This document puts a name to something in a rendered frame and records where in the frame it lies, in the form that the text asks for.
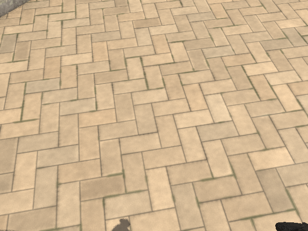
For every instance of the right robot hand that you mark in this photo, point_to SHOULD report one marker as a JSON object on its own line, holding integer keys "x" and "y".
{"x": 291, "y": 226}

